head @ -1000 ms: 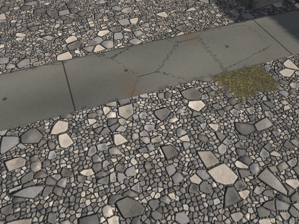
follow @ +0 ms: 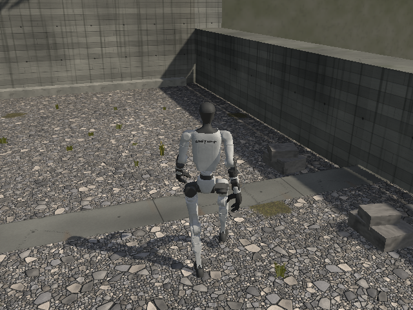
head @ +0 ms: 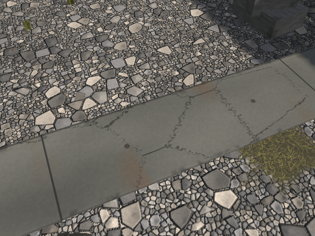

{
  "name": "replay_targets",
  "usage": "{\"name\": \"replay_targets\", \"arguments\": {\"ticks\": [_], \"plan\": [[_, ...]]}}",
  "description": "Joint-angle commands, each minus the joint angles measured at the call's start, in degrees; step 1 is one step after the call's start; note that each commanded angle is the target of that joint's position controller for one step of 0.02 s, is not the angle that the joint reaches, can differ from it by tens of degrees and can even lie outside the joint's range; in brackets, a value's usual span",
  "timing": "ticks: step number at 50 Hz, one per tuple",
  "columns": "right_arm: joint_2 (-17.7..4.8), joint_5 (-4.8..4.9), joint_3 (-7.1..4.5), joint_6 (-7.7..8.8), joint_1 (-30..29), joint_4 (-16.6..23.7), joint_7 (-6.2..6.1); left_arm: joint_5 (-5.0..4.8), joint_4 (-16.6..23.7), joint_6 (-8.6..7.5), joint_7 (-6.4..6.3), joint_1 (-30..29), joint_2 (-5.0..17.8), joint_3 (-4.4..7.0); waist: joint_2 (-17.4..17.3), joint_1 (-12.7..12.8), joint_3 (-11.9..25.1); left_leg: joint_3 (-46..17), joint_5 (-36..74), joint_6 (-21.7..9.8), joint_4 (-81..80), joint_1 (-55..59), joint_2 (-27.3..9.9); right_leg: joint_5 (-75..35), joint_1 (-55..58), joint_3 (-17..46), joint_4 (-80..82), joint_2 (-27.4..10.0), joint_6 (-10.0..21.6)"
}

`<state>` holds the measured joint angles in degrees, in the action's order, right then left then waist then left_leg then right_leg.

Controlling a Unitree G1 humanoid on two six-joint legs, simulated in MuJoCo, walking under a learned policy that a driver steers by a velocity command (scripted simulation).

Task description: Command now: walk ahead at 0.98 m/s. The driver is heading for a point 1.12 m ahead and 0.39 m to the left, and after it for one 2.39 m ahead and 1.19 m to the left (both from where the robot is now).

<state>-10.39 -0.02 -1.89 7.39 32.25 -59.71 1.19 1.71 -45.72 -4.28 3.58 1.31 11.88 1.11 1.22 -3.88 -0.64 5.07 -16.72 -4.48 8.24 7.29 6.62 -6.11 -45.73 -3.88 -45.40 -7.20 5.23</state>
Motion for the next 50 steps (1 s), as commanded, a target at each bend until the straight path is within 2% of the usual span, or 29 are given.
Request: {"name": "replay_targets", "arguments": {"ticks": [1, 4, 6, 7, 8, 9, 10, 12, 14, 15, 18, 20, 22, 24, 26, 28, 29, 30, 31, 32, 33, 34, 37, 39, 41, 44, 46, 48, 50], "plan": [[-8.02, 0.34, -0.65, 1.46, -0.63, 3.05, -0.80, -0.84, 4.58, -0.61, 0.13, -7.41, 2.09, -0.46, -2.36, 2.06, -9.42, -3.85, 40.18, -3.69, -9.21, -10.76, -14.52, -5.55, 12.15, -4.20, 10.46, 4.17, 1.50], [-11.64, -0.92, -0.95, 0.42, 0.36, 2.37, -1.90, -0.67, 4.19, -0.68, -1.08, -4.06, 5.17, 0.49, -6.54, 4.79, -2.69, -2.43, 72.97, -2.19, 3.45, 2.84, -16.71, 3.85, 18.04, -6.45, 13.47, 10.76, 3.47], [-14.37, -2.49, -1.79, -1.30, -2.24, 2.29, -3.03, -0.80, -0.74, -0.62, -2.52, 13.79, 9.20, 2.36, -9.42, 13.46, 7.03, -2.23, 77.89, -2.33, 26.26, 3.25, -18.29, 11.23, 34.60, -3.86, 14.67, 12.51, 5.45], [-14.21, -2.56, -1.99, -1.73, -5.25, 3.03, -3.05, -0.07, -4.00, -0.40, -3.51, 24.86, 11.51, 3.62, -8.57, 18.83, 11.45, -1.35, 66.82, -2.73, 42.57, -5.23, -16.45, 14.62, 47.91, -0.95, 16.03, 9.09, 6.88], [-7.99, -2.84, -0.84, -1.18, -5.93, 5.01, -2.32, 1.00, -5.41, -0.12, -4.35, 32.30, 16.12, 4.88, 1.04, 18.42, 16.48, -1.99, 25.67, -3.95, 64.41, -20.43, -10.17, 28.41, 60.69, 14.10, 12.11, -4.61, 7.59], [-2.18, 2.03, 0.25, -0.16, 2.84, 6.83, -0.72, 1.95, -5.44, -0.22, -3.40, 28.03, 16.50, 5.33, 17.77, 9.04, 22.17, -9.75, -10.15, -2.07, 81.58, -44.29, -0.85, 40.79, 73.87, 50.59, 25.65, -16.05, 16.25], [-7.95, 1.18, -0.46, -0.02, -5.60, 7.87, -1.54, 0.82, -4.85, -0.43, -2.54, 21.99, 11.31, 4.90, 4.96, 9.63, 13.02, -11.13, -2.87, -4.17, 79.51, -50.46, -6.49, 42.20, 66.85, 45.61, 30.74, -12.20, 13.29], [-7.08, 0.07, -0.47, -0.14, -13.63, 9.79, -1.11, 0.82, -6.30, -1.54, -1.94, 17.56, 5.00, 3.35, -5.88, 6.22, 1.80, -10.49, 3.40, -4.20, 72.32, -47.07, -10.20, 28.24, 48.72, 29.63, 33.45, -7.80, 9.87], [-3.73, -1.51, 0.34, -2.17, -11.76, 9.65, 0.18, 0.65, -7.89, -2.73, -2.54, 18.10, 2.61, 2.32, -4.30, 2.41, -1.13, -11.55, 3.84, -3.02, 68.48, -42.36, -12.55, 24.09, 38.37, 20.08, 35.75, -4.91, 6.50], [-2.71, -1.71, 0.51, -3.08, -11.73, 10.00, 0.84, -0.25, -8.77, -3.25, -2.79, 18.41, 3.15, 2.32, -2.04, 1.23, -2.18, -11.18, 4.20, -2.35, 67.48, -42.98, -13.01, 24.95, 36.31, 16.98, 37.78, -3.82, 5.07], [-4.29, -1.50, 0.60, -4.22, -20.62, 13.66, 1.62, -0.97, -9.55, -4.61, -2.20, 20.71, 4.44, 2.24, -1.35, 2.29, -7.68, -8.45, 11.98, -1.25, 60.01, -48.08, -13.45, 9.11, 32.67, 5.14, 41.17, -1.15, 0.87], [-3.38, -0.86, 1.20, -4.18, -25.07, 15.81, 1.97, -0.96, -9.27, -5.19, -1.92, 21.53, 5.42, 2.04, 1.80, 3.04, -8.17, -4.99, 19.76, -1.71, 51.03, -46.45, -12.37, -3.86, 31.43, -1.56, 41.53, 0.85, -1.50], [-3.79, -0.76, 1.55, -3.59, -30.78, 17.45, 2.29, -1.52, -10.18, -5.43, -2.32, 24.28, 4.64, 1.35, -0.71, 4.58, -9.48, 0.82, 25.11, -2.44, 41.59, -44.32, -10.14, -17.00, 33.86, -6.51, 41.78, 2.18, -3.36], [-4.05, -0.08, 1.85, -3.48, -32.25, 17.57, 2.57, -1.41, -9.96, -5.56, -3.41, 25.56, 6.64, 1.15, -0.10, 4.98, -6.75, 3.97, 28.62, -3.99, 35.13, -40.12, -7.26, -30.78, 40.21, -8.50, 41.50, 1.00, -4.60], [-6.19, -1.22, 1.44, -3.19, -31.34, 17.72, 2.65, -1.41, -9.98, -4.88, -5.13, 27.30, 9.73, 1.38, 3.43, 3.38, -5.68, 7.74, 25.40, -5.59, 31.22, -39.14, -4.21, -52.01, 49.00, -10.11, 34.12, -2.02, -6.09], [-9.63, -1.42, 0.12, -3.55, -21.88, 14.92, 2.08, -0.53, -8.75, -3.08, -7.10, 25.23, 12.59, 2.17, 5.54, -2.26, 0.57, 7.70, 20.45, -6.77, 29.24, -28.95, -0.17, -60.03, 52.69, -10.25, 19.97, -3.84, -6.41], [-12.51, -1.41, -1.28, -3.72, -10.04, 11.66, 1.86, 0.17, -7.43, -1.99, -7.62, 21.97, 13.95, 2.70, 5.95, -8.18, 6.25, 6.68, 18.31, -8.16, 29.72, -17.49, 1.37, -62.59, 50.29, -9.50, 5.22, -4.64, -5.93], [-14.71, -1.24, -2.89, -4.00, 3.70, 7.96, 1.14, 0.45, -5.53, -1.11, -7.56, 16.28, 15.69, 3.45, 5.18, -15.31, 10.74, 0.56, 16.79, -10.98, 26.23, -3.85, -1.25, -54.75, 42.15, -8.56, -15.34, -3.96, -5.20], [-16.36, 0.04, -4.34, -4.74, 2.76, 7.22, -0.01, 0.25, -2.96, -1.66, -5.83, 12.49, 13.21, 3.32, -5.80, -12.71, 8.22, -7.96, 13.65, -12.41, 25.04, 3.47, -5.21, 0.75, 26.38, -7.65, -36.23, 6.37, -4.74], [-21.01, -1.59, -5.06, -5.32, -3.19, 8.78, -0.25, -0.06, 1.50, -2.91, -4.99, 18.59, 5.20, 1.16, -15.65, -1.20, 10.59, -30.85, 27.78, -20.79, 27.18, 14.71, -15.83, 36.30, 4.92, 0.36, -52.69, 10.99, -6.32], [-20.68, -1.65, -5.66, -5.75, -3.89, 10.29, -0.79, -1.16, 5.09, -3.95, -4.65, 16.69, 5.86, 0.31, -10.11, -2.85, 17.71, -48.02, 6.22, -26.79, 13.58, 20.11, -21.40, 33.73, -4.87, 8.89, -54.07, 10.00, -5.39], [-15.49, -1.37, -4.80, -5.96, -5.88, 10.23, -1.16, -0.16, 4.73, -4.43, -4.44, 11.75, 8.24, 0.49, 2.91, -1.64, 7.28, -45.02, -2.39, -20.90, 6.55, 9.04, -19.20, 29.23, -5.17, 9.30, -46.40, 6.27, -3.92], [-11.68, -0.52, -3.47, -3.95, -10.08, 11.28, -1.66, 2.67, 5.90, -1.91, -3.86, 11.20, 7.04, -0.19, 6.71, 5.85, -2.27, -36.46, 2.95, -17.49, 3.73, -15.57, -13.68, 27.55, 3.31, 9.16, -34.25, 1.58, -6.33], [-12.53, 0.14, -3.16, -2.56, -11.40, 12.40, -1.74, 2.95, 7.66, 0.19, -3.33, 9.49, 6.67, -0.54, 5.93, 7.09, -3.71, -30.36, 3.75, -16.01, 1.90, -26.41, -9.03, 26.47, 8.15, 6.77, -24.02, -0.19, -8.44], [-13.40, 0.22, -3.27, -1.87, -9.35, 12.33, -1.74, 2.15, 11.80, 0.44, -2.92, 0.89, 6.27, -1.24, 2.42, 4.70, -6.61, -27.48, 15.55, -15.18, 1.50, -31.73, -6.37, 17.03, 11.25, 4.00, -11.75, 0.17, -9.31], [-14.89, 1.10, -4.01, -2.29, -4.97, 12.20, -1.01, 1.16, 14.06, 0.11, -2.43, -4.97, 6.06, -1.66, -0.67, -0.19, -3.93, -25.93, 30.72, -10.47, 4.38, -26.67, -3.76, 0.66, 16.44, 2.13, 2.66, 4.29, -7.34], [-16.28, 1.05, -4.57, -2.94, -3.96, 12.04, -0.70, 0.59, 14.78, 0.08, -2.49, -4.35, 5.84, -1.97, -5.01, -1.04, -1.21, -25.84, 40.53, -9.52, 7.24, -21.34, -4.58, 0.06, 19.91, 1.97, 4.42, 6.97, -6.64], [-17.05, 0.20, -4.62, -3.11, -11.80, 15.13, -0.87, 0.61, 10.88, -1.03, -2.98, 8.74, 9.03, -0.33, -5.47, 5.91, 6.49, -22.81, 58.40, -6.74, 20.72, -21.97, -4.09, -0.96, 34.52, 4.15, -1.06, 9.07, -3.88], [-20.52, 0.09, -5.40, -2.01, -25.79, 18.87, -0.63, 0.72, 4.89, -1.24, -4.24, 34.95, 15.70, 3.27, -3.93, 24.28, 14.46, -24.73, 59.45, -3.53, 47.96, -36.35, -4.13, 5.32, 64.88, 5.52, -0.35, 8.37, -4.57]]}}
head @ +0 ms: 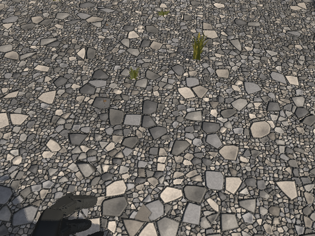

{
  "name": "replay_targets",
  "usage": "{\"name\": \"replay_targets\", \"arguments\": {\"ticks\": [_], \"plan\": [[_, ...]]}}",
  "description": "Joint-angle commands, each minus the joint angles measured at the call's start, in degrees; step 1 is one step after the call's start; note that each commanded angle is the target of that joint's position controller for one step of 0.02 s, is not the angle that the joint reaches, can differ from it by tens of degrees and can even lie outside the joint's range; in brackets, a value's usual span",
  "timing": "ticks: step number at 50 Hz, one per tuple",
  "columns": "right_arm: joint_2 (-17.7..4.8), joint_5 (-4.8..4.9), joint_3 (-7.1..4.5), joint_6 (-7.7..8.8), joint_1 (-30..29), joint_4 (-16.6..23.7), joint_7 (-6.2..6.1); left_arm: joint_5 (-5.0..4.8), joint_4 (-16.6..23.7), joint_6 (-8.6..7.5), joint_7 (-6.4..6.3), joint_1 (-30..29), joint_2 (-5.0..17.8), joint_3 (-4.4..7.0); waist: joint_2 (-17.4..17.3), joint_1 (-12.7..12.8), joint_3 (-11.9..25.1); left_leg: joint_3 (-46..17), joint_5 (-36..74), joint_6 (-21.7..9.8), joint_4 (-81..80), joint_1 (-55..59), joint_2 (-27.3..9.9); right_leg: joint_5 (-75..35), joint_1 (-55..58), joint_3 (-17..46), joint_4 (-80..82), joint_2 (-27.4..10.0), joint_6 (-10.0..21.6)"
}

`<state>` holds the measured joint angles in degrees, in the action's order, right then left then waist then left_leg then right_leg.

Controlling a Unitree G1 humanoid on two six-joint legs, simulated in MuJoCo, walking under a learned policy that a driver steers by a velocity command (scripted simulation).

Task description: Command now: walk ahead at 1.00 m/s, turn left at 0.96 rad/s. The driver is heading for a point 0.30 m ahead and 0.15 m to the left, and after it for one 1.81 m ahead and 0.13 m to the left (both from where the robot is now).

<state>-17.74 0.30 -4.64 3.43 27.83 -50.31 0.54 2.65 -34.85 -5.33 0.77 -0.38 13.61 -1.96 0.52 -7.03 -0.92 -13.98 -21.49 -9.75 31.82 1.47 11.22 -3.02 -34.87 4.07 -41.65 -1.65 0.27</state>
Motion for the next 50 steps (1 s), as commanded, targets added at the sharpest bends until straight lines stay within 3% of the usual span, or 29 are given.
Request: {"name": "replay_targets", "arguments": {"ticks": [1, 2, 3, 5, 7, 10, 11, 13, 14, 15, 16, 17, 19, 21, 22, 23, 24, 25, 27, 28, 29, 32, 36, 40, 41, 43, 44, 46, 50], "plan": [[-8.30, -1.32, -1.95, 2.44, -26.25, 11.33, 0.04, -0.51, -8.29, -0.20, -1.99, 43.26, 16.89, 7.82, 10.33, 31.24, 14.59, 0.85, 29.81, 3.05, 46.07, -33.90, -0.78, 13.61, 54.79, 2.22, 6.54, -3.78, 0.43], [2.49, -0.70, 0.83, 2.71, -18.18, 13.33, -1.19, 0.53, -7.16, -0.90, -1.28, 37.27, 14.61, 6.36, 14.21, 18.77, 8.54, 1.17, -8.07, 3.38, 60.40, -44.29, -2.28, -5.80, 54.07, 16.08, 4.70, -19.57, 3.01], [2.96, 0.85, 1.94, 2.03, -5.76, 12.03, -2.04, 1.14, -2.99, -0.89, -0.63, 27.10, 13.23, 6.12, 14.04, 8.99, 12.61, 4.78, -6.34, 3.69, 60.87, -50.10, -5.96, 0.25, 52.89, 35.29, 13.71, -26.68, 9.34], [-4.56, -2.83, 0.19, -1.29, -14.06, 11.44, -0.61, -0.67, -2.48, -1.77, -0.43, 18.48, 7.50, 5.57, -0.95, 7.36, -1.89, 5.04, 4.15, 3.39, 51.71, -49.08, -12.32, 30.12, 29.18, 34.13, 24.78, -22.44, 12.67], [-3.72, -3.02, 0.19, -4.01, -18.03, 13.93, 1.79, -1.31, -5.96, -3.38, 0.14, 19.70, 9.58, 6.09, -0.20, 5.83, -8.62, 5.13, 5.72, 4.35, 45.23, -49.33, -16.22, 16.68, 20.22, 20.70, 22.48, -20.14, 11.32], [-2.24, -4.09, 0.72, -4.13, -22.80, 17.05, 3.81, -2.94, -10.54, -3.45, -0.15, 21.70, 11.31, 6.74, 3.05, 5.82, -9.05, 13.98, 15.31, 4.38, 28.07, -38.08, -13.86, -9.40, 15.75, -0.76, 25.60, -13.86, 6.89], [-2.44, -5.01, 0.21, -4.37, -18.55, 15.36, 3.60, -1.94, -11.67, -3.39, -0.48, 23.97, 12.75, 7.12, 6.55, 5.91, -2.99, 16.62, 21.03, 3.07, 35.34, -39.02, -13.28, -17.23, 25.38, -3.85, 18.72, -14.10, 6.92], [-2.56, -3.73, 0.03, -2.75, -28.72, 17.75, 2.58, -1.29, -14.22, -4.15, -0.73, 30.73, 5.04, 4.87, 1.97, 9.99, -7.13, 16.10, 30.05, 2.17, 23.85, -53.78, -13.38, 1.73, 34.89, -9.73, 15.98, -9.27, 1.91], [4.35, -7.34, 6.06, 1.44, -16.04, 11.74, 8.38, 5.36, -8.48, -7.21, -3.69, 26.69, -3.73, 1.19, -1.55, 10.83, 2.54, 10.08, 56.71, 5.06, 11.35, -40.09, -18.67, 21.23, 33.00, -16.23, 12.31, -1.65, 1.22], [4.47, -7.08, 5.06, 1.89, -15.36, 9.64, 10.40, 4.77, -8.60, -6.21, -4.11, 24.97, 3.10, 2.11, 1.58, 9.30, -0.23, 14.41, 60.00, 4.79, 7.50, -26.68, -15.07, 22.23, 22.20, -20.76, 12.96, 0.71, 0.58], [1.79, -5.82, 4.85, 1.52, -17.52, 10.54, 11.23, 5.11, -8.17, -5.29, -3.80, 24.48, 4.93, 2.03, 1.23, 9.12, -2.52, 18.21, 59.29, 6.11, 12.04, -14.13, -12.78, 23.17, 9.77, -21.81, 14.33, 0.16, -0.12], [-2.70, 4.14, 0.91, 1.20, -26.76, 14.44, 8.53, -5.36, -8.78, -2.73, -3.94, 20.01, 11.18, 5.74, -1.02, 5.64, -3.86, 20.67, 55.95, 6.14, 6.50, -17.00, -8.01, 14.31, 9.57, -17.61, 7.82, -2.81, -0.47], [-5.34, 1.61, 0.22, 0.48, -24.62, 14.46, 6.90, -6.87, -9.31, -1.11, -3.32, 26.30, 12.15, 5.61, -1.02, 6.46, -1.90, 22.73, 53.80, 6.29, 1.14, -13.75, -5.90, 4.37, 13.65, -18.08, -8.32, -4.86, -2.91], [-7.51, 0.32, -2.58, -1.41, -6.69, 7.87, 5.43, -6.13, -8.74, 0.44, -3.12, 25.40, 12.95, 6.00, 0.99, -0.83, 3.07, 17.53, 58.68, 1.78, -9.91, -0.55, -10.34, 3.73, 13.17, -17.55, -37.89, -5.18, -6.21], [-8.59, -0.03, -3.31, -1.36, 3.53, 4.44, 3.56, -6.11, -9.28, 0.67, -3.07, 22.03, 12.46, 6.30, -5.92, -6.72, 0.00, 10.67, 65.73, -4.19, -21.16, 8.47, -15.29, 40.99, 4.23, -19.34, -63.85, 2.34, -7.61], [-15.38, -1.49, -3.71, -0.10, 5.23, 3.59, 2.58, -0.94, -6.01, -0.23, -3.57, 21.64, 6.34, 5.05, -11.02, -2.56, 1.34, 10.02, 90.63, -1.55, -0.75, 20.35, -16.22, 57.04, -13.92, -13.44, -73.90, 2.58, -5.85], [-15.86, -2.06, -3.76, 0.68, 2.67, 9.05, 2.01, -2.86, -0.65, -1.93, -2.20, 28.42, 5.79, 3.12, -13.36, 1.81, 19.85, -13.42, 83.91, -16.45, 7.81, 39.78, -28.38, 48.29, -27.92, 3.52, -68.12, 1.33, -5.27], [-16.01, -1.56, -4.52, -0.28, -2.15, 12.45, 1.08, -2.82, 0.93, -3.37, -2.10, 23.85, 9.82, 3.52, -5.56, -0.05, 27.49, -21.29, 73.15, -19.34, 1.70, 37.62, -30.91, 41.09, -26.70, 7.38, -64.86, 0.28, -3.21], [-10.31, 0.17, -2.09, -2.04, -20.67, 15.08, -0.79, -4.23, -2.83, -1.33, -2.73, 29.06, 13.05, 5.12, 8.79, 13.28, 23.43, -23.71, 48.32, -17.19, -8.38, 10.91, -33.65, 26.63, -19.08, 8.67, -51.39, -4.91, -5.84], [-5.43, 0.22, -0.46, -2.14, -24.07, 16.02, -0.61, -3.47, -5.81, 0.86, -3.40, 31.56, 14.23, 6.03, 13.35, 15.03, 17.48, -21.30, 54.13, -16.02, -8.01, -5.74, -35.66, 25.24, -10.78, 6.96, -45.07, -6.87, -8.32], [-1.88, -0.38, 1.10, -1.71, -24.11, 14.93, -0.29, -2.84, -6.67, 2.60, -3.75, 31.56, 12.89, 6.09, 13.93, 15.46, 13.78, -17.94, 56.55, -14.80, -7.05, -19.00, -34.56, 26.30, -2.43, 6.95, -37.87, -8.98, -9.37], [-2.45, -0.77, 1.19, 0.14, -17.55, 7.91, -0.97, -2.51, -5.31, 2.25, -3.76, 24.26, 4.88, 4.58, 0.99, 11.24, 13.02, 2.83, 53.82, -6.49, -5.73, -28.10, -19.85, 8.93, 14.68, 2.68, -12.15, -6.43, -6.32], [-3.56, -0.67, 0.40, -0.18, -18.42, 5.63, -1.58, -3.60, -1.99, 2.17, -2.82, 15.27, 6.50, 5.59, -5.67, 7.69, 7.17, 8.39, 43.74, -3.26, -5.62, -21.96, -18.71, 6.70, 12.33, -1.78, -3.96, -1.69, -3.47], [-2.53, 0.33, -0.21, -2.12, -16.84, 6.12, -2.68, -3.02, 1.46, 2.81, -1.01, 12.97, 8.29, 7.18, -3.58, 6.53, 3.27, 7.72, 30.90, 0.55, 2.39, -15.78, -19.71, -1.87, 9.32, -1.24, 3.65, -1.78, 1.57], [-2.25, -0.21, -0.65, -2.23, -13.40, 6.59, -2.94, -2.55, 1.95, 2.72, -0.52, 13.54, 11.60, 8.33, 5.29, 4.52, 4.23, 12.42, 23.81, 4.15, 9.20, -19.07, -14.10, -20.42, 13.98, 5.47, 5.94, -4.09, 4.84], [-1.29, -0.56, -0.23, -2.66, -21.35, 10.23, -2.43, -0.72, 0.96, 2.81, -0.01, 24.87, 13.57, 9.10, 20.03, 11.51, 11.49, 13.12, -16.09, 10.22, 35.97, -40.00, -1.49, -26.33, 33.03, 34.62, 19.09, -16.18, 18.20], [-1.02, -0.03, -0.28, -3.35, -20.49, 9.81, -1.99, -0.65, 1.64, 2.95, 0.01, 24.42, 13.25, 8.98, 12.69, 10.80, 15.15, 6.84, -17.04, 9.61, 42.35, -41.98, -3.81, -11.75, 35.48, 36.15, 19.27, -15.76, 16.84], [-0.48, 0.01, -0.16, -4.60, -22.74, 10.06, -2.04, -2.91, 4.09, 4.11, -1.25, 16.48, 12.45, 9.16, 5.51, 8.23, 8.77, 5.67, -7.97, 9.83, 39.37, -43.50, -6.44, 0.57, 28.10, 27.78, 19.66, -10.90, 11.83], [-0.08, 0.42, -0.32, -4.66, -25.69, 9.60, -1.87, -3.20, 6.37, 7.21, -2.78, 13.06, 12.17, 9.58, 7.66, 7.22, 7.87, 8.53, -0.89, 11.29, 18.67, -33.56, -4.81, 11.72, 20.74, 22.26, 22.28, -3.96, 8.25]]}}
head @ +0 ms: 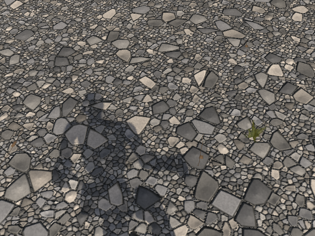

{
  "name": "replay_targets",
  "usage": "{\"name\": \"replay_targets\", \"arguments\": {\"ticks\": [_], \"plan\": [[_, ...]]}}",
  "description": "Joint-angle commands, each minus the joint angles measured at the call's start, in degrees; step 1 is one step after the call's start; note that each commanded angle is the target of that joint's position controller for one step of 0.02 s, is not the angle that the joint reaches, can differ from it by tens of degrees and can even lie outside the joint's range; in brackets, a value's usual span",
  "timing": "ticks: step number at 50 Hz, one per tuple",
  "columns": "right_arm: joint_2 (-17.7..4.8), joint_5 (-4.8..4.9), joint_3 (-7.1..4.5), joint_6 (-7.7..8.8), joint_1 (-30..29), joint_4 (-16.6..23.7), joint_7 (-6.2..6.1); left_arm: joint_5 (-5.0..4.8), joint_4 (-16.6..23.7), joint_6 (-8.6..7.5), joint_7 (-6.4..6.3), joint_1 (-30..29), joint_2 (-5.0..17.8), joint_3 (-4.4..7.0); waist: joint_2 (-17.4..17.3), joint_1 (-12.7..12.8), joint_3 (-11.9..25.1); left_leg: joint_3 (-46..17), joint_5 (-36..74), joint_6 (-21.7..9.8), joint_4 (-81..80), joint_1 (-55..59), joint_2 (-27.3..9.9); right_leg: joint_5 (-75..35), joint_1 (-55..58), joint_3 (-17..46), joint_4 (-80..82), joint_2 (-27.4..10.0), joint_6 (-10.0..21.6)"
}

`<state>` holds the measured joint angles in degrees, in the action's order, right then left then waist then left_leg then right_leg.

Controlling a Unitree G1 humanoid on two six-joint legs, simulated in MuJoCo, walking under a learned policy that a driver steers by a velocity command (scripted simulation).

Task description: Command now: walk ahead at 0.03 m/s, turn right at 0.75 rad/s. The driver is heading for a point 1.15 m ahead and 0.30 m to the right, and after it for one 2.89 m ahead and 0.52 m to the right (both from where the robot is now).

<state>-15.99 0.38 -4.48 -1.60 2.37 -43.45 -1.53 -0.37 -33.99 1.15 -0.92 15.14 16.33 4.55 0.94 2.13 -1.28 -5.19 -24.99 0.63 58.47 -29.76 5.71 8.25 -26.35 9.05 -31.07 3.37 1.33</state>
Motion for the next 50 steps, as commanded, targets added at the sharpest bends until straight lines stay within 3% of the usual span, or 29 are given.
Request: {"name": "replay_targets", "arguments": {"ticks": [1, 6, 9, 10, 11, 12, 13, 14, 15, 17, 19, 21, 25, 28, 30, 31, 32, 33, 34, 35, 36, 37, 38, 41, 43, 45, 47, 50], "plan": [[-1.83, 0.55, -0.41, 0.61, -0.14, 2.36, 0.37, -0.13, 5.72, 0.96, -1.48, -2.30, 9.83, 3.32, 8.19, -1.87, 8.74, -1.01, 3.08, 1.13, -11.31, -0.96, 0.90, 2.43, 12.68, 17.96, 12.05, -8.88, 7.31], [-4.64, 0.68, -0.92, 2.16, -0.05, 1.33, 0.82, -0.32, 6.90, 1.61, -2.26, -3.05, 11.42, 4.36, 10.20, -0.94, 8.64, -3.08, 6.88, 0.87, -23.19, 5.88, 0.69, 9.32, 11.89, 23.32, 13.86, -8.35, 7.27], [-6.35, 0.69, -1.93, 2.79, 4.14, -0.06, 1.18, -1.11, 7.51, 1.89, -1.99, -5.23, 11.03, 4.19, 9.65, -3.16, 7.81, -2.63, 12.34, -0.23, -34.76, 15.41, -1.20, 12.69, 7.95, 24.24, 12.00, -5.55, 5.22], [-8.19, 0.40, -2.74, 2.76, 6.68, -0.90, 1.05, -1.32, 7.66, 1.94, -1.81, -5.02, 9.74, 3.75, 7.05, -3.66, 8.58, -4.41, 14.93, -1.81, -38.56, 22.79, -5.80, 17.79, 2.87, 22.12, 8.08, -2.94, 3.14], [-12.24, -0.96, -3.56, 2.26, 7.88, -0.84, 0.71, -1.54, 8.41, 2.02, -1.42, -3.97, 6.98, 2.85, -4.59, -2.47, 9.81, -15.70, 11.72, -7.97, -40.73, 29.91, -17.32, 26.18, -7.07, 13.51, -3.67, 2.40, 0.59], [-12.56, -2.99, -3.41, 2.12, 5.06, 0.09, 0.68, -1.78, 8.96, 1.23, -0.99, -1.91, 7.47, 2.89, -15.68, -0.37, 8.59, -25.86, 15.79, -14.13, -44.42, 25.48, -25.86, 25.16, -11.06, 3.99, -20.16, 5.84, -1.59], [-8.98, -3.09, -2.56, 2.43, 1.14, 2.15, 0.20, -1.21, 7.99, 0.73, -0.48, -1.19, 12.00, 4.01, -13.48, 0.52, 6.93, -23.67, 18.94, -15.83, -44.15, 22.35, -27.45, 21.78, -12.06, 2.01, -29.18, 1.27, -3.40], [-6.15, -2.15, -1.82, 2.28, -2.24, 3.36, -0.43, -0.99, 6.31, 1.00, -0.26, 0.17, 13.06, 4.43, -9.98, 1.10, 5.67, -16.62, 18.82, -13.56, -42.78, 20.83, -23.83, 18.10, -11.34, 0.75, -32.78, -0.25, -3.95], [-5.15, -1.13, -1.43, 1.95, -3.31, 3.89, -1.04, -0.63, 5.33, 1.47, -0.36, 0.92, 12.02, 4.25, -7.59, 0.98, 5.01, -12.05, 19.07, -11.51, -41.50, 21.46, -20.64, 15.12, -12.20, -0.22, -36.52, -0.82, -4.57], [-6.02, -0.70, -1.16, 1.44, -1.34, 3.41, -1.76, -0.73, 6.26, 1.92, 0.32, -0.03, 9.10, 2.94, -5.64, -0.35, 2.81, -6.00, 26.51, -11.70, -41.14, 21.53, -19.35, 12.25, -14.95, -3.46, -40.66, -2.76, -5.56], [-7.38, -1.18, -1.51, 1.08, 2.59, 2.56, -1.89, -1.39, 8.19, 1.89, 0.51, -3.96, 7.53, 1.97, -7.02, -2.99, 2.78, -2.33, 32.60, -12.56, -40.90, 25.69, -19.38, 10.63, -17.45, -6.44, -36.52, -4.94, -6.51], [-8.90, -1.29, -2.00, 0.64, 5.33, 1.87, -1.70, -1.43, 9.47, 1.80, 0.78, -6.35, 6.68, 1.38, -8.55, -4.73, 3.97, -0.39, 36.67, -13.24, -40.08, 29.91, -20.73, 10.71, -17.88, -7.55, -32.01, -6.65, -7.22], [-11.68, -0.76, -2.95, 0.41, 4.89, 1.91, -0.86, -1.12, 10.28, 1.69, 1.62, -7.42, 5.66, 0.80, -10.11, -4.91, 5.21, 5.52, 37.23, -11.89, -39.72, 28.82, -22.66, 9.99, -9.92, -10.45, -20.97, -8.10, -5.95], [-12.54, 0.27, -3.40, 1.01, 4.28, 1.73, 0.12, -1.12, 9.79, 2.29, 1.89, -7.13, 6.47, 1.42, -11.07, -4.22, 4.96, 8.89, 36.94, -9.85, -37.75, 25.61, -23.29, 10.49, -1.84, -13.09, -12.64, -6.59, -3.54], [-12.55, 1.70, -3.41, 1.51, 4.29, 1.17, 0.83, -0.85, 9.23, 2.70, 2.02, -5.60, 6.38, 1.94, -10.56, -2.45, 5.65, 9.58, 36.57, -8.09, -33.66, 25.99, -23.60, 9.09, 3.65, -13.74, -3.42, -4.69, -1.15], [-11.55, 2.37, -3.15, 1.77, 4.09, 0.77, 1.07, -0.70, 7.90, 2.70, 1.76, -2.65, 6.68, 2.45, -8.79, -0.46, 6.58, 11.73, 35.07, -6.09, -28.28, 23.93, -22.01, 3.21, 10.17, -14.19, 3.95, -2.95, 0.64], [-8.82, 1.55, -2.44, 2.16, 7.35, -0.09, 1.47, -0.39, 6.56, 2.33, 1.00, 1.30, 10.45, 3.86, -0.81, 0.45, 8.96, 15.61, 28.71, -2.01, -16.84, 14.99, -18.21, -14.48, 23.24, -9.01, 7.42, -4.65, 3.27], [-3.88, -2.35, -0.36, 2.63, 6.11, 3.22, 1.78, 0.32, 7.38, 1.71, -0.03, 3.48, 18.08, 5.05, 19.28, -0.52, 11.00, 17.20, -10.69, 3.05, 3.53, -6.72, -10.88, -48.50, 37.32, 13.19, 3.76, -21.77, 10.80], [-6.66, -1.72, -0.77, 2.81, 4.92, 3.03, 1.69, 2.03, 8.44, 0.19, 0.75, 3.21, 16.53, 4.12, 15.17, 2.24, 19.97, 6.06, -16.35, 4.14, 14.06, -10.25, -8.19, -51.52, 35.41, 19.79, 4.91, -29.35, 21.37], [-9.53, 0.29, -1.48, 2.35, 2.28, 2.97, 1.38, 2.21, 7.35, -0.82, 1.49, 2.59, 13.63, 3.24, 9.05, 3.37, 17.91, 3.58, -12.32, 3.61, 16.94, -10.13, -9.55, -45.98, 32.98, 13.42, 5.82, -25.64, 19.99], [-9.02, 0.84, -1.35, 2.00, 2.22, 2.80, 0.88, 1.22, 6.03, -1.30, 1.34, -0.18, 11.56, 2.65, 7.94, 1.41, 13.74, 3.15, -7.75, 2.75, 14.21, -11.11, -10.57, -38.52, 30.09, 8.66, 5.99, -21.49, 16.15], [-8.78, 0.33, -1.26, 1.52, 2.76, 1.78, 0.29, 0.27, 5.86, -1.10, 0.91, -3.06, 9.81, 2.07, 5.38, 0.09, 11.26, 2.57, -3.86, 2.69, 10.95, -10.68, -11.33, -33.20, 27.39, 6.45, 6.49, -18.89, 13.36], [-8.87, 0.10, -1.23, 0.91, 4.62, 0.79, 0.20, -0.04, 5.73, -0.89, 0.56, -5.99, 8.46, 1.29, 5.59, -1.86, 10.24, 3.08, -0.73, 2.86, 8.80, -6.98, -11.17, -33.66, 23.43, 3.51, 7.17, -17.87, 12.34], [-4.71, 0.44, 0.31, 0.10, 10.00, -2.66, 0.88, 1.67, 3.98, -1.87, 0.12, -10.23, 3.05, -0.73, 5.41, -4.57, 10.70, 3.72, 5.36, 3.40, -4.34, 5.29, -10.91, -31.96, 17.84, -4.55, 8.79, -15.20, 10.53], [-4.62, 0.63, 0.80, -0.06, 7.40, -1.31, 0.92, 2.27, 2.07, -2.08, -0.33, -9.72, 5.09, -0.07, 7.15, -2.92, 8.89, 4.41, 5.93, 3.47, -10.31, 8.49, -10.02, -28.15, 16.24, -5.78, 9.73, -16.22, 10.82], [-8.13, 0.91, -0.12, -0.53, 5.66, 0.78, 0.91, 1.95, 0.61, -1.26, -0.86, -8.55, 9.56, 1.44, 8.17, -1.55, 6.57, 5.83, 3.38, 3.06, -8.83, 5.90, -9.27, -23.12, 16.71, -3.71, 10.83, -19.34, 12.41], [-8.87, 1.21, -0.65, -1.17, 5.17, 2.06, 1.06, 1.59, -0.16, -0.59, -1.23, -8.70, 9.63, 1.66, 7.00, -1.00, 4.16, 5.66, 1.35, 2.36, -7.34, 2.79, -10.10, -16.97, 17.18, -2.23, 12.00, -21.83, 12.91], [-7.11, 1.18, -0.81, -1.86, 5.29, 3.46, 1.40, 1.19, -1.07, -0.42, -1.38, -10.08, 8.55, 1.69, 6.18, -1.10, 2.47, 6.41, -0.58, 1.42, -7.70, 1.13, -10.95, -15.44, 18.55, -3.15, 11.69, -23.28, 12.19]]}}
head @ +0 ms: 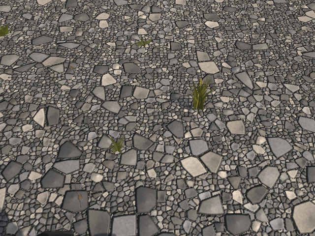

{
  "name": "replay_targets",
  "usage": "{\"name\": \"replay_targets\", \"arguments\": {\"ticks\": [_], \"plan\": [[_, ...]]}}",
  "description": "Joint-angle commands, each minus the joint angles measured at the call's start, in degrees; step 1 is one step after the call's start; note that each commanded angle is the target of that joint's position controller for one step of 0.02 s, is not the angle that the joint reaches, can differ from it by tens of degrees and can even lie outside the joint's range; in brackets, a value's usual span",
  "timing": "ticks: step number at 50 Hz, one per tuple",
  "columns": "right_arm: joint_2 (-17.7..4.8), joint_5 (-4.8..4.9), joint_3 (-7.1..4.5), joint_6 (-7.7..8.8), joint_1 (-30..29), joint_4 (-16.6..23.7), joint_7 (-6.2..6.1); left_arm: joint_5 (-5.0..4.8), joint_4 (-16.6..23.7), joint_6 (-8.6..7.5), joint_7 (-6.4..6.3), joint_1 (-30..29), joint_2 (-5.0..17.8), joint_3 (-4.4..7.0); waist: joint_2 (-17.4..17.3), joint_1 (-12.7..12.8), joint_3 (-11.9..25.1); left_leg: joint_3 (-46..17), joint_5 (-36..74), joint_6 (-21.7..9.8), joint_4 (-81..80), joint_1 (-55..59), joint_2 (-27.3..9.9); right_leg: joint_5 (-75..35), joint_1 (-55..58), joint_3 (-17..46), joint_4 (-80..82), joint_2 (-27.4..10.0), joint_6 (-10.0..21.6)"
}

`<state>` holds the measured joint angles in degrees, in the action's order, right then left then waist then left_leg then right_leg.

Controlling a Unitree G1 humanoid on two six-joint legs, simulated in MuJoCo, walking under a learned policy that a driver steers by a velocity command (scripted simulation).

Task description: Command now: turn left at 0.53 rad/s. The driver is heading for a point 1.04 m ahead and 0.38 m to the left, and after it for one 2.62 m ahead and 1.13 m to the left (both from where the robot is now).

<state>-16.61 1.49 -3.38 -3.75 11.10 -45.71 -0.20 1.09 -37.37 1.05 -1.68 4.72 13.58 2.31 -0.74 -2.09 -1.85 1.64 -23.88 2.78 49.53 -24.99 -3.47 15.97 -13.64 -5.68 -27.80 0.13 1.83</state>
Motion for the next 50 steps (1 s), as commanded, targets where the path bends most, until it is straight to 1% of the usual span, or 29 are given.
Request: {"name": "replay_targets", "arguments": {"ticks": [1, 4, 6, 7, 8, 9, 10, 11, 12, 13, 16, 20, 26, 32, 34, 35, 36, 37, 38, 39, 40, 41, 42, 43, 44, 45, 46, 47, 50], "plan": [[-6.05, 0.12, -1.99, 0.21, -3.17, 6.15, 0.30, -0.40, 2.10, -0.29, -0.64, -0.22, 11.33, 4.08, 7.72, 2.96, 3.28, 0.25, -1.92, -1.13, 0.08, -3.09, -1.66, -24.19, 6.48, 10.65, 7.71, -20.12, 11.17], [-5.24, 0.42, -2.35, 0.16, -1.48, 7.13, 1.21, -1.34, 1.46, 0.07, -0.70, -1.77, 11.80, 4.58, 7.83, 1.81, 4.98, 3.19, 1.09, -2.92, -7.46, 0.87, -0.14, -27.45, 8.42, 7.07, 3.62, -19.86, 8.46], [-5.34, 0.36, -3.04, 0.25, 2.85, 6.27, 1.27, -2.27, 0.32, 0.44, -0.67, -1.54, 10.99, 4.71, 5.80, -0.37, 6.35, 4.60, 12.28, -5.66, -19.28, 9.47, 2.84, -23.75, 5.67, 1.55, -4.56, -16.82, 3.49], [-10.72, 0.21, -4.89, 0.61, 5.72, 6.21, 0.42, -1.38, 0.10, 0.36, -0.51, 0.52, 9.29, 4.51, -4.71, -0.24, 6.93, -6.74, 32.67, -9.68, -24.74, 18.58, -1.76, -11.93, -3.58, -3.27, -17.88, -10.79, -1.70], [-18.65, -0.91, -6.46, 1.53, 7.70, 7.47, -0.07, 1.15, 3.98, -0.04, -0.25, -4.28, 5.85, 3.15, -20.09, -0.07, 6.87, -30.87, 59.13, -20.44, -25.55, 28.35, -15.09, 21.86, -24.09, -1.98, -35.59, 0.36, -7.19], [-17.35, -3.12, -5.90, 3.12, 9.54, 8.39, 0.83, 0.39, 4.82, -0.63, -0.27, -7.55, 6.96, 3.21, -12.63, -3.36, 13.96, -35.13, 55.66, -26.77, -27.85, 29.95, -19.05, 26.44, -27.59, 9.07, -44.94, 2.01, -6.64], [-15.67, -2.83, -5.47, 4.32, 6.87, 8.79, 0.99, -0.97, 4.70, -0.97, -0.24, -8.22, 8.38, 3.61, -7.18, -2.10, 11.47, -30.71, 50.50, -24.56, -28.16, 29.69, -16.21, 21.91, -29.46, 11.41, -46.67, 0.81, -5.39], [-13.97, -1.13, -5.16, 4.64, 3.83, 8.97, 0.48, -1.18, 4.06, -1.25, -0.46, -7.63, 9.06, 3.94, -3.57, -0.23, 8.73, -26.84, 45.61, -20.96, -28.00, 28.61, -12.67, 16.17, -30.92, 11.90, -44.41, -0.14, -4.74], [-12.02, 0.30, -4.52, 4.19, 1.40, 9.57, -0.21, -0.71, 3.40, -1.28, -0.83, -7.27, 9.77, 4.23, -2.06, 0.77, 7.59, -24.84, 43.79, -18.47, -27.91, 27.71, -11.03, 11.85, -31.00, 12.32, -41.65, -1.01, -4.65], [-10.94, 0.95, -4.00, 3.56, 0.21, 10.22, -0.94, -0.72, 3.24, -1.23, -0.83, -6.57, 10.07, 4.49, -2.76, 1.83, 7.66, -23.27, 44.14, -17.12, -28.17, 25.93, -9.38, 8.85, -28.29, 12.67, -40.04, -0.94, -4.72], [-11.49, 0.33, -4.06, 2.58, 1.39, 11.15, -2.13, -1.07, 2.18, -1.42, -0.07, -4.91, 8.45, 4.08, -2.90, 1.87, 8.91, -22.55, 45.48, -16.05, -28.10, 26.77, -7.08, 3.27, -26.12, 12.54, -36.61, 1.56, -5.73], [-12.32, 0.39, -4.32, 1.88, 2.27, 11.94, -2.87, -1.23, 2.15, -1.74, 0.07, -5.85, 8.21, 4.02, -4.97, 1.41, 7.47, -25.16, 41.28, -14.88, -27.50, 25.81, -5.06, 0.98, -25.90, 13.49, -29.25, 3.52, -7.02], [-12.59, 0.03, -4.37, 0.96, 0.37, 14.12, -3.17, -1.30, 2.38, -2.77, 0.46, -7.80, 8.58, 4.17, -7.50, 0.87, 6.04, -31.61, 36.28, -13.20, -24.87, 21.64, -2.72, -0.18, -22.11, 15.11, -19.96, 5.20, -7.27], [-11.23, -0.31, -3.61, 0.52, -1.00, 15.96, -2.99, -1.20, 1.64, -4.47, 1.82, -6.06, 10.19, 4.48, -9.23, -0.12, 8.39, -35.58, 46.60, -12.41, -19.40, 23.65, -2.46, 0.03, -15.78, 14.54, -11.03, 4.34, -5.60], [-10.57, -0.27, -3.03, 0.48, -2.16, 16.27, -2.85, -1.35, 1.17, -4.85, 2.42, -4.04, 10.46, 4.60, -9.60, 0.76, 8.18, -35.79, 44.93, -11.73, -18.57, 21.14, -1.01, -2.34, -8.94, 12.94, -4.52, 3.86, -4.44], [-10.16, -0.10, -2.70, 0.60, -3.24, 16.49, -2.74, -1.28, 0.60, -5.05, 2.55, -2.37, 10.26, 4.64, -8.95, 2.08, 7.85, -35.18, 41.08, -10.75, -17.88, 18.98, 0.53, -8.60, -3.51, 12.00, 1.53, 3.66, -3.64], [-9.10, -0.33, -2.28, 0.96, -2.42, 16.30, -2.56, -0.82, 0.50, -5.15, 2.36, -1.52, 10.73, 4.77, -6.31, 2.40, 8.06, -33.71, 33.23, -8.98, -16.01, 15.93, 2.87, -18.67, 3.12, 14.13, 6.22, 1.17, -2.18], [-6.37, -1.84, -1.43, 1.32, 1.71, 15.96, -2.10, 0.04, 1.60, -4.89, 1.93, -1.34, 13.42, 4.87, 5.72, 0.50, 11.04, -27.24, 10.24, -6.00, -5.29, 10.60, 8.60, -34.58, 11.21, 25.43, 6.58, -9.74, 2.44], [-7.80, -1.29, -2.01, 1.45, 4.67, 16.07, -2.21, 1.03, 0.00, -4.29, 2.13, 1.87, 15.23, 5.13, 16.90, -0.94, 9.55, -21.13, -21.40, -2.20, 5.90, 0.52, 16.61, -47.89, 14.01, 38.21, 5.48, -19.87, 13.73], [-12.01, -1.39, -3.10, 1.70, 5.54, 15.45, -2.22, -0.48, -0.08, -4.35, 1.98, 2.73, 13.83, 4.77, 13.89, -0.61, 8.82, -18.18, -19.56, 0.79, 15.38, -3.73, 12.53, -41.39, 11.58, 43.40, 6.40, -23.75, 17.40], [-13.56, -0.92, -3.71, 1.50, 2.18, 14.22, -2.27, -0.98, 0.46, -4.25, 1.61, 2.01, 11.39, 4.07, 9.04, 0.93, 7.08, -16.93, -14.26, 1.74, 19.24, -4.14, 10.51, -34.93, 9.49, 37.26, 5.68, -19.94, 15.41], [-12.51, -0.92, -3.62, 0.86, 0.87, 13.25, -2.43, -1.11, 0.43, -3.78, 1.25, 1.26, 10.33, 3.53, 6.18, 1.13, 6.33, -15.69, -10.25, 2.36, 20.72, -4.07, 9.85, -29.22, 8.07, 31.80, 5.27, -16.25, 12.62], [-11.29, -0.98, -3.30, 0.35, 0.03, 13.19, -2.49, -1.47, 0.55, -3.42, 0.97, 0.92, 9.77, 3.06, 5.53, 1.70, 5.54, -15.21, -8.15, 2.70, 21.39, -4.09, 9.51, -26.59, 6.70, 29.39, 5.82, -14.86, 11.60], [-9.25, -0.72, -2.66, 0.22, -0.18, 13.25, -2.15, -1.33, 0.11, -2.98, 0.77, 0.76, 9.98, 2.77, 5.93, 1.34, 4.83, -13.78, -6.73, 2.69, 19.78, -2.72, 9.21, -25.13, 5.02, 26.60, 6.69, -13.03, 10.84], [-6.73, -0.72, -1.63, 0.44, 0.38, 13.18, -1.73, -1.05, -0.79, -2.77, 0.70, 2.38, 8.84, 2.22, 6.48, 1.25, 6.85, -11.21, -3.97, 2.32, 14.13, -0.85, 7.71, -10.84, 5.35, 23.68, 9.04, -10.12, 9.19], [-4.70, -0.70, -0.78, 0.92, 0.66, 13.22, -1.16, -1.38, -1.79, -2.51, 0.72, 4.49, 9.54, 2.47, 9.86, 1.92, 7.04, -7.26, -3.19, 2.13, 8.46, -0.77, 7.34, 3.94, 6.07, 22.65, 11.61, -7.96, 8.20], [-5.09, -0.48, -0.66, 1.53, -0.04, 13.44, -0.66, -1.90, -2.07, -2.23, 0.56, 6.32, 11.75, 3.15, 13.25, 3.33, 6.00, -4.25, -4.20, 1.76, 5.36, -0.98, 7.19, 12.38, 5.93, 24.33, 14.09, -8.45, 8.71], [-5.87, -0.29, -0.72, 2.29, -1.34, 13.73, -0.41, -2.00, -1.80, -2.23, 0.34, 7.20, 12.82, 3.37, 14.17, 4.21, 5.03, -3.67, -4.47, 0.93, 2.03, -0.49, 6.05, 17.04, 5.33, 26.65, 15.78, -10.03, 9.32], [-5.33, -0.43, -0.21, 5.05, -1.85, 12.94, -0.20, -2.49, -1.48, -3.28, 0.58, 7.68, 14.04, 3.42, 11.59, 4.06, 2.14, -2.84, -3.32, -2.63, -11.71, 7.01, 4.69, 17.72, 0.16, 27.00, 17.71, -11.75, 9.70]]}}
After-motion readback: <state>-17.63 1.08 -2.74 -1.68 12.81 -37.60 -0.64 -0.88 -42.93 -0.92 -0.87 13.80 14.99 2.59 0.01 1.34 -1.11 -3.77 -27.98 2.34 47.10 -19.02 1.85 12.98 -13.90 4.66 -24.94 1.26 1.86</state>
